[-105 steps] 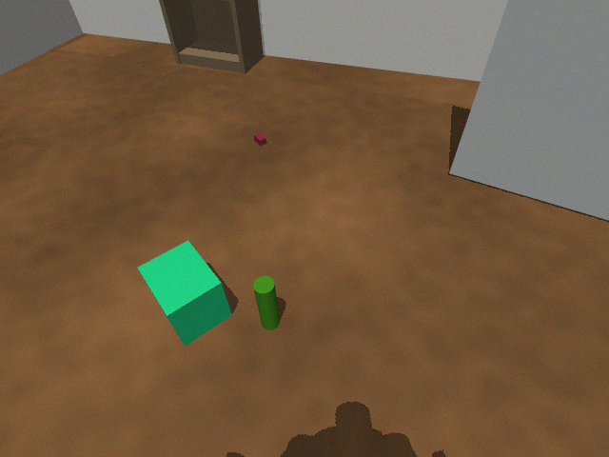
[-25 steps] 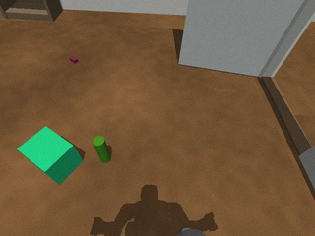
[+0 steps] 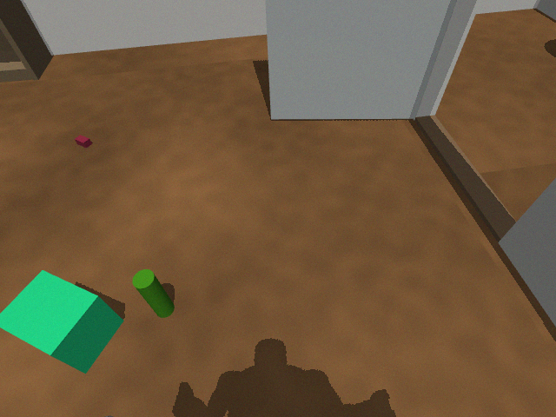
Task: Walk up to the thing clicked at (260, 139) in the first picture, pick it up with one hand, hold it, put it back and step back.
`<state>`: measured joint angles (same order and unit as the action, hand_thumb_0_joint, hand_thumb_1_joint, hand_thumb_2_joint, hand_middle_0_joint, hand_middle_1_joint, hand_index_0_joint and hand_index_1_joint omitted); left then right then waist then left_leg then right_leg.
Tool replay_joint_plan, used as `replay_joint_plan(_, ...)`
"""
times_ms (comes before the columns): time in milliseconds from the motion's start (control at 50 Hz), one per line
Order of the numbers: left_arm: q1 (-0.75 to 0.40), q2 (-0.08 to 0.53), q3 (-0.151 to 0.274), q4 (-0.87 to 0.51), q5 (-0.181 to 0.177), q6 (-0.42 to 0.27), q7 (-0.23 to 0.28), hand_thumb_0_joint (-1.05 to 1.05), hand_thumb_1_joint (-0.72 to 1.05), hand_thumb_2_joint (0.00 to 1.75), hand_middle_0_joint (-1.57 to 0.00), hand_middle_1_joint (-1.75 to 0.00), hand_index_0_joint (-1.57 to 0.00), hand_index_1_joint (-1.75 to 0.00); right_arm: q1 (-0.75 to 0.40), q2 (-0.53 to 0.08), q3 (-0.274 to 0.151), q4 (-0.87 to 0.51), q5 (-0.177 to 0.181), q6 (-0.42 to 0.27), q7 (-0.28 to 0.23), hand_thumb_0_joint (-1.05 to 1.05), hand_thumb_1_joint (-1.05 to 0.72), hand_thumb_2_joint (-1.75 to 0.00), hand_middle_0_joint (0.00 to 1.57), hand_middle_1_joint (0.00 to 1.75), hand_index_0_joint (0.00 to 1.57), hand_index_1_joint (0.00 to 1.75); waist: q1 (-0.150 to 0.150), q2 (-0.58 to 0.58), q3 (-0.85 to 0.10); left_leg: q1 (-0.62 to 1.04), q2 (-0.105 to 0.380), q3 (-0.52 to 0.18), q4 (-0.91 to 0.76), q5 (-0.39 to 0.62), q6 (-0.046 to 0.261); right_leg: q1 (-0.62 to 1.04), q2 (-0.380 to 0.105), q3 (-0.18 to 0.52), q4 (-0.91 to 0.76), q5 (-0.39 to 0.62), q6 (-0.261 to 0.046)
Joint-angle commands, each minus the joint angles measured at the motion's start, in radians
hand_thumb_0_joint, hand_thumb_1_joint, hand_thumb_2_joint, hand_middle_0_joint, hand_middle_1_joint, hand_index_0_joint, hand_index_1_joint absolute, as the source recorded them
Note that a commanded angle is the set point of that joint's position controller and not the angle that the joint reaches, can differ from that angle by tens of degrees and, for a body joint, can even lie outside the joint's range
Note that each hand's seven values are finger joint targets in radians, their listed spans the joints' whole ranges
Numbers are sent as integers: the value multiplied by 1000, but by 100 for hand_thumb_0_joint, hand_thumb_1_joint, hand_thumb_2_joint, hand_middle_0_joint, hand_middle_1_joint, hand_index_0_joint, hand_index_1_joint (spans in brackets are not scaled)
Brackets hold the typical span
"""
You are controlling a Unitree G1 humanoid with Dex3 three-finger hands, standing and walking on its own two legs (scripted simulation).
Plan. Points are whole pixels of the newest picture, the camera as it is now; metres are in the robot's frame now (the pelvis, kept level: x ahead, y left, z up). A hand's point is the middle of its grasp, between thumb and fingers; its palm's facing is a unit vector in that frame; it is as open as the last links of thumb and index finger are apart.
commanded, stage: walk up
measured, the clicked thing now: (83, 141) +1.61 +1.13 -0.74
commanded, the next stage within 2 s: stand in 1.02 s
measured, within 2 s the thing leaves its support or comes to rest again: neither
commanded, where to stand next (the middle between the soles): +0.06 +0.01 m, yaw -6 degrees
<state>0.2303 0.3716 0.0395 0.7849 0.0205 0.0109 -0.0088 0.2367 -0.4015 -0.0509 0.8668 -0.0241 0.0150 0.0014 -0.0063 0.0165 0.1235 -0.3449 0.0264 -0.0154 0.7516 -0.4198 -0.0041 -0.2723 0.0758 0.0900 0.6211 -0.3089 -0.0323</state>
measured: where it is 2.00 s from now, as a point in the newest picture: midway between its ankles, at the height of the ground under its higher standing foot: outside the picture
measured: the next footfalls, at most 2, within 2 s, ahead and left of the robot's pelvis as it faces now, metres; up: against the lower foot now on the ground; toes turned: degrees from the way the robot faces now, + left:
left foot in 0.02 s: +0.06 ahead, +0.12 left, +0.00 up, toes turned -4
right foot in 0.34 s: +0.03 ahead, -0.14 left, +0.00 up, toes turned -3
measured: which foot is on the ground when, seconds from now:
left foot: up 0.00-0.00, down 0.02-1.00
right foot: down 0.00-0.06, up 0.08-0.32, down 0.34-1.00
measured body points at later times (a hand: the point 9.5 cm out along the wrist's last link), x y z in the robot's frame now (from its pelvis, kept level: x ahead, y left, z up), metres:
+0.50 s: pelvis +0.00 -0.01 +0.00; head +0.02 -0.03 +0.45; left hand +0.10 +0.29 -0.11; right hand +0.07 -0.33 -0.13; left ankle +0.02 +0.12 -0.72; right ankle -0.01 -0.14 -0.73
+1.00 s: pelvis +0.00 +0.00 +0.02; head +0.01 -0.01 +0.47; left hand +0.15 +0.28 -0.11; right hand +0.03 -0.32 -0.11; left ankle +0.02 +0.13 -0.73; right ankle -0.01 -0.14 -0.73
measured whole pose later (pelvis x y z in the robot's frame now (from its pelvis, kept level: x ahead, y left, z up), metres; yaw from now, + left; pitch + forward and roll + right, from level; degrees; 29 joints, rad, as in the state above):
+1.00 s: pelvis +0.00 +0.00 +0.02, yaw -8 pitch -3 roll +0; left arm 0.08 0.35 0.00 1.09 0.00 -0.02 0.00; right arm 0.12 -0.37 -0.02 1.09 -0.01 0.00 0.02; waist -0.02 0.00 0.06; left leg -0.13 0.04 0.05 0.40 -0.21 -0.02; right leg -0.15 0.01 0.09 0.41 -0.21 0.02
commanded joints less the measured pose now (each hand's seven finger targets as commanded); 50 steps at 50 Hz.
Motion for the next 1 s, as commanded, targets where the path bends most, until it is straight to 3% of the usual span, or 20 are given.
replay_joint_plan(0,-40,205,58,-94,-20,-8,17,0,90,90,-20,-30,-20,-30,101,-168,-62,-40,-7,-54,-23,0,-90,-90,20,30,20,30,-42,-79,-153,261,-3,-16,-317,208,32,-100,-182,193,7,320,-98)
replay_joint_plan(20,-37,146,40,-98,-31,-9,18,0,90,90,-20,-30,-20,-30,88,-231,-74,-50,-21,-63,-26,0,-90,-90,20,30,20,30,-41,103,-169,295,186,-272,-417,270,78,-173,-66,138,139,156,-23)
replay_joint_plan(40,-5,143,37,-71,-32,-5,25,0,90,90,-20,-30,-20,-30,14,-267,-72,-72,-13,-68,-25,0,-90,-90,20,30,20,30,3,173,-127,261,317,-440,-459,300,149,-232,55,66,249,-206,4)
replay_joint_plan(60,12,232,57,-39,-18,2,36,0,90,90,-20,-30,-20,-30,-19,-294,-81,-77,-4,-68,-19,0,-90,-90,20,30,20,30,-12,154,-134,151,397,-479,-439,210,226,-154,-11,86,356,-303,11)
replay_joint_plan(80,29,246,59,-18,-16,1,34,0,90,90,-20,-30,-20,-30,-58,-281,-79,-85,-2,-69,-17,0,-90,-90,20,30,20,30,10,156,-85,93,396,-462,-451,182,273,-132,-37,77,413,-282,14)
replay_joint_plan(140,15,220,63,8,-21,-10,17,0,90,90,-20,-30,-20,-30,-57,-220,-53,-86,-5,-76,-21,0,-90,-90,20,30,20,30,15,159,-73,174,231,-180,-371,465,190,-176,-34,47,357,-203,11)
replay_joint_plan(240,2,189,42,28,-18,-34,13,0,90,90,-20,-30,-20,-30,-26,-230,-53,-81,-5,-50,-13,0,-90,-90,20,30,20,30,-24,223,-155,259,196,-73,-254,640,178,-58,-46,-93,80,-137,31)
replay_joint_plan(300,79,182,44,88,-9,-53,28,0,90,90,-20,-30,-20,-30,-72,-221,-47,-92,12,-21,-4,0,-90,-90,20,30,20,30,23,159,-197,197,165,-26,-121,568,138,112,-30,-127,-210,116,15)
replay_joint_plan(320,80,216,56,99,-2,-62,35,0,90,90,-20,-30,-20,-30,-77,-178,-34,-96,20,-16,-2,0,-90,-90,20,30,20,30,29,87,-214,122,142,-17,-66,486,98,200,-71,-41,-221,202,-1)
replay_joint_plan(340,60,266,65,90,8,-72,39,0,90,90,-20,-30,-20,-30,-83,-139,-20,-111,29,-14,0,0,-90,-90,20,30,20,30,20,-60,-202,-13,81,8,3,308,48,241,-191,173,-204,309,-48)
replay_joint_plan(360,12,296,64,77,5,-77,41,0,90,90,-20,-30,-20,-30,-84,-116,-11,-108,28,-8,-1,0,-90,-90,20,30,20,30,9,-110,-166,-64,29,29,9,-13,13,185,-356,358,-246,299,-146)
replay_joint_plan(380,-46,333,62,63,4,-75,38,0,90,90,-20,-30,-20,-30,-91,-154,-26,-80,23,-1,-7,0,-90,-90,20,30,20,30,9,-150,-145,51,31,-11,71,-150,18,23,-412,389,-216,339,-236)
replay_joint_plan(400,-69,294,56,63,1,-73,36,0,90,90,-20,-30,-20,-30,-78,-163,-31,-60,20,-4,-6,0,-90,-90,20,30,20,30,-11,-144,-112,84,39,-28,48,-165,23,-30,-378,334,-200,339,-224)
replay_joint_plan(420,-83,265,47,68,-3,-73,32,0,90,90,-20,-30,-20,-30,-83,-165,-31,-47,25,-8,-1,0,-90,-90,20,30,20,30,-18,-148,-94,78,36,-22,-14,-150,30,-18,-323,250,-202,327,-175)
replay_joint_plan(500,-117,227,30,77,-17,-73,33,0,90,90,-20,-30,-20,-30,-50,-169,-30,13,21,-26,2,0,-90,-90,20,30,20,30,-33,-144,-138,240,63,-34,-270,332,41,-21,-210,109,-122,396,-43)
replay_joint_plan(520,-101,214,27,81,-22,-70,31,0,90,90,-20,-30,-20,-30,-56,-186,-33,16,15,-32,0,0,-90,-90,20,30,20,30,-19,-115,-173,271,103,-77,-294,402,62,-13,-176,83,-97,358,-22)
replay_joint_plan(540,-94,199,23,100,-27,-65,29,0,90,90,-20,-30,-20,-30,-99,-198,-32,17,14,-36,2,0,-90,-90,20,30,20,30,2,-79,-171,223,130,-117,-314,336,80,11,-140,54,-118,232,-7)
replay_joint_plan(580,-107,208,20,134,-18,-66,29,0,90,90,-20,-30,-20,-30,-150,-180,-21,35,21,-31,12,0,-90,-90,20,30,20,30,13,-75,-120,150,113,-85,-322,203,68,61,-152,76,-205,91,-12)
replay_joint_plan(640,-130,225,21,155,-19,-72,28,0,90,90,-20,-30,-20,-30,-130,-166,-8,72,19,-33,11,0,-90,-90,20,30,20,30,1,-43,-133,196,78,-31,-329,255,43,65,-181,104,-205,224,-24)
replay_joint_plan(980,-189,195,3,249,-17,-57,21,0,90,90,-20,-30,-20,-30,-186,-163,-8,163,17,-37,8,0,-90,-90,20,30,20,30,4,1,-127,236,103,-22,-445,226,39,103,-162,76,-294,250,2)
